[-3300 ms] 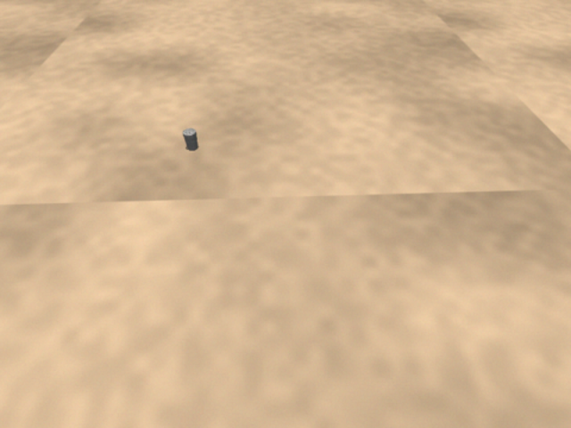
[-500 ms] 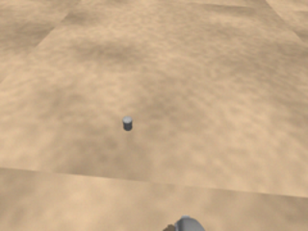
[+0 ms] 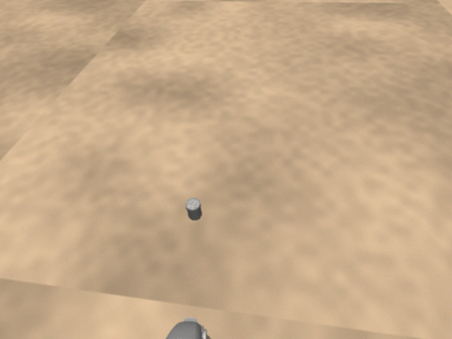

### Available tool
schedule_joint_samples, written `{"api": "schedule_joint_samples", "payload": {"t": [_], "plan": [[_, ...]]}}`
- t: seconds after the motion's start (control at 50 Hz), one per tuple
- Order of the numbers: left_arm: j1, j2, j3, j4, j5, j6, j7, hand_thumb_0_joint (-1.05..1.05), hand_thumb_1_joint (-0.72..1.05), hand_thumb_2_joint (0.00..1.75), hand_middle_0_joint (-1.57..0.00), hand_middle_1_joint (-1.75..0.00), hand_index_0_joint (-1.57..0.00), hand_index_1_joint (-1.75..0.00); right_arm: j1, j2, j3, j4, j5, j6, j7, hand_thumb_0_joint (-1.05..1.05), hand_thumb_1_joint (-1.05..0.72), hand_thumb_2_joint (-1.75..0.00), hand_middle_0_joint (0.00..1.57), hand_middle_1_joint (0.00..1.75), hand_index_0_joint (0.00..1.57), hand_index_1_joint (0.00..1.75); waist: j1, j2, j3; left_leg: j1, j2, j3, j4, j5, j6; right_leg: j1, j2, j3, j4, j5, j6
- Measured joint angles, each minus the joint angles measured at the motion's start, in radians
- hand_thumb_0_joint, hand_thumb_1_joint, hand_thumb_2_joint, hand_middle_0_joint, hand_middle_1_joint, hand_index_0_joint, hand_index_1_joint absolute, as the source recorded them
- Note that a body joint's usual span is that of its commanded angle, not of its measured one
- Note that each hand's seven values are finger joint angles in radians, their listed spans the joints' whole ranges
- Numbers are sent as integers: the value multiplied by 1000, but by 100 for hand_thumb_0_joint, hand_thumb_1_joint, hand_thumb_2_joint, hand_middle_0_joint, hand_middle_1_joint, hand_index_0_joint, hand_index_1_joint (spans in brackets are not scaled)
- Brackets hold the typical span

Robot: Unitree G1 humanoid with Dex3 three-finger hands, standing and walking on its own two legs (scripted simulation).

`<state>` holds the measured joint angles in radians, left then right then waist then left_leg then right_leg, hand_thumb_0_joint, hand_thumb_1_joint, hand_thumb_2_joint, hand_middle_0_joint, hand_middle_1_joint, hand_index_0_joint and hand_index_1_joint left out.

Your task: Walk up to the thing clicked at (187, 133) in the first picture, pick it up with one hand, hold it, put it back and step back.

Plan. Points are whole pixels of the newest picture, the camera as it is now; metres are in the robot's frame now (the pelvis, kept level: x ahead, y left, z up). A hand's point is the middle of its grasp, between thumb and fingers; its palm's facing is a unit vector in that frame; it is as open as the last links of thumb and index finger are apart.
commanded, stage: walk up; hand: left
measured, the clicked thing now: (194, 209) +0.84 +0.20 -0.72
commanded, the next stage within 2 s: none
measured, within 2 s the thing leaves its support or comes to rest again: neither
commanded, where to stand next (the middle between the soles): +0.46 +0.01 m, yaw +1 degrees
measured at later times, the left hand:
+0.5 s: hand (88, 311) +0.22 +0.31 -0.15, palm faces -0.04 -0.94 -0.33, open 7.4 cm
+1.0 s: hand (124, 248) +0.35 +0.26 -0.13, palm faces +0.01 -0.92 -0.38, open 7.4 cm
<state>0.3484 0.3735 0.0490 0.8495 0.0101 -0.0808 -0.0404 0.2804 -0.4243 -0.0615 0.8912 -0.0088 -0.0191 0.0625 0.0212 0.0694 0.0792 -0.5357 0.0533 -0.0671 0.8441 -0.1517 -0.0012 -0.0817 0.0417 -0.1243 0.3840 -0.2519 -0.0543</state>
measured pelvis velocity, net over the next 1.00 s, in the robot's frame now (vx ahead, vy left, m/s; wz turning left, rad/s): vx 0.31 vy -0.01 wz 0.02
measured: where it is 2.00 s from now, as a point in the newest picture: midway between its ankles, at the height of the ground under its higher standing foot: (233, 295)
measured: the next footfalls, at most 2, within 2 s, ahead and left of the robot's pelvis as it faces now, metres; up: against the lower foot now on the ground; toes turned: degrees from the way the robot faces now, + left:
left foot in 0.16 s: +0.21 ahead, +0.14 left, +0.00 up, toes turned +5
right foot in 0.66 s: +0.36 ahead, -0.13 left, +0.00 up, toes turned -4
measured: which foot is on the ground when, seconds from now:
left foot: up 0.00-0.14, down 0.16-0.68, up 0.70-1.00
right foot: down 0.00-0.20, up 0.22-0.64, down 0.66-1.00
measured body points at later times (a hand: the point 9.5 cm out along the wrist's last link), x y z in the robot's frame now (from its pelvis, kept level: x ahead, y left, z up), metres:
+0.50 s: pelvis +0.17 +0.03 +0.00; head +0.17 +0.05 +0.45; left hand +0.22 +0.36 -0.12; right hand +0.22 -0.28 -0.09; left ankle +0.17 +0.14 -0.74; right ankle +0.27 -0.14 -0.69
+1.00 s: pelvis +0.31 -0.01 +0.00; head +0.32 -0.02 +0.45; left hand +0.35 +0.31 -0.10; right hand +0.38 -0.33 -0.12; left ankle +0.41 +0.14 -0.70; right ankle +0.32 -0.13 -0.74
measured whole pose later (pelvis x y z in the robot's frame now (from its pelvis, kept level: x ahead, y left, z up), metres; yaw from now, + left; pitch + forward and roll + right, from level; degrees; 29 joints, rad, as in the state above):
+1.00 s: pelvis +0.31 -0.01 +0.00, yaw +1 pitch -4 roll -1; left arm 0.33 0.38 0.04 0.84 0.01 -0.07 -0.04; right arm 0.31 -0.42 -0.06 0.88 -0.02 -0.03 0.07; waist 0.02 0.05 0.08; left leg -0.47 0.07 -0.02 0.78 -0.26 0.00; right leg -0.16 -0.01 -0.09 0.45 -0.24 -0.03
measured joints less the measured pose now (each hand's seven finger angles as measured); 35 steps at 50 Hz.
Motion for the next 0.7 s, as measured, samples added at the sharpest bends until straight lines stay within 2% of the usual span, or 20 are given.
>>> {"api": "schedule_joint_samples", "payload": {"t": [0.1,0.16,0.2,0.26,0.3,0.42,0.48,0.54,0.6,0.66,0.7], "plan": [[22,23,10,-3,6,5,3,1,90,90,-20,-30,-21,-30,-12,16,3,3,-13,-3,10,0,-91,-90,20,30,20,30,15,-37,8,59,16,52,-187,-1,16,37,0,-15,42,-82,12],[32,39,10,2,7,15,2,1,90,90,-20,-30,-21,-30,-19,23,2,-9,-14,-19,11,0,-90,-90,20,30,20,30,14,-69,2,128,5,87,-268,8,38,40,-24,-22,122,-167,31],[23,46,9,12,1,26,6,1,90,90,-20,-30,-20,-30,-38,34,0,-21,-23,-40,5,0,-90,-89,20,30,20,30,14,-121,19,148,-35,122,-242,-8,37,-5,-82,3,280,-213,22],[6,28,-7,26,-2,46,9,1,90,90,-20,-30,-20,-30,-45,31,0,-59,-9,-61,-8,0,-90,-89,20,30,20,30,-10,-101,26,175,-29,121,-218,-60,52,-158,-49,78,609,-245,13],[-5,35,-14,28,-4,48,5,1,90,90,-20,-30,-20,-30,-38,42,8,-68,3,-65,-18,0,-90,-89,20,30,20,30,-21,-106,25,225,-29,122,-265,-57,51,-248,-45,118,710,-206,12],[-28,64,3,15,-10,50,-14,1,90,90,-20,-30,-20,-30,16,53,28,-62,10,-73,-22,0,-90,-89,20,30,20,30,-29,-134,12,350,-48,137,-384,-53,47,-402,-112,178,616,-37,45],[-31,65,11,25,-4,57,-24,1,90,90,-20,-30,-20,-30,41,44,24,-54,4,-71,-19,0,-90,-89,20,30,20,30,-30,-129,2,397,-51,150,-414,-70,47,-425,-140,166,511,12,64],[-38,59,14,39,1,61,-34,1,90,90,-20,-30,-20,-30,61,28,17,-49,1,-67,-16,0,-90,-89,20,30,21,30,-38,-113,-4,428,-52,157,-424,-96,40,-411,-156,144,381,56,66],[-51,52,16,49,3,54,-38,1,90,90,-20,-30,-20,-30,76,11,9,-46,1,-59,-15,0,-90,-89,20,30,20,30,-46,-96,-6,442,-51,162,-402,-138,22,-369,-151,127,267,82,57],[-57,49,17,48,5,33,-35,1,90,90,-20,-30,-20,-30,91,-3,6,-43,1,-45,-16,0,-90,-89,20,30,20,30,-48,-75,-14,431,-37,158,-319,-216,1,-288,-124,109,174,94,47],[-71,31,20,44,10,12,-22,1,90,90,-20,-30,-20,-30,86,-14,3,-32,2,-34,-23,0,-90,-89,20,30,20,30,-45,-22,0,384,2,123,-160,-280,30,-273,-87,80,206,78,48]]}}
